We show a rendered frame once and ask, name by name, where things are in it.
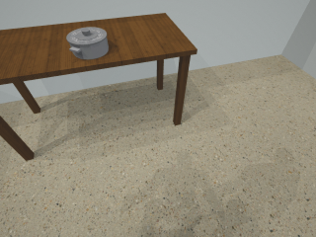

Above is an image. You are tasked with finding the table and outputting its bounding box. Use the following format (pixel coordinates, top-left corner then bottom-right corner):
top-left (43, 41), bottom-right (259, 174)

top-left (0, 13), bottom-right (198, 161)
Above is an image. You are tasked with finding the knob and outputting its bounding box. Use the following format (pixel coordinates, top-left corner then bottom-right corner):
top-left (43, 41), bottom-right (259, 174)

top-left (81, 29), bottom-right (90, 36)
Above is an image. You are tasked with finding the lid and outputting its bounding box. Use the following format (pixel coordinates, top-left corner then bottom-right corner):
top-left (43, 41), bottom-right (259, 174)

top-left (66, 27), bottom-right (108, 46)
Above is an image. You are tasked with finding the pot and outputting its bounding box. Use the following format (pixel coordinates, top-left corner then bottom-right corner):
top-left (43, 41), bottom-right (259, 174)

top-left (69, 38), bottom-right (109, 60)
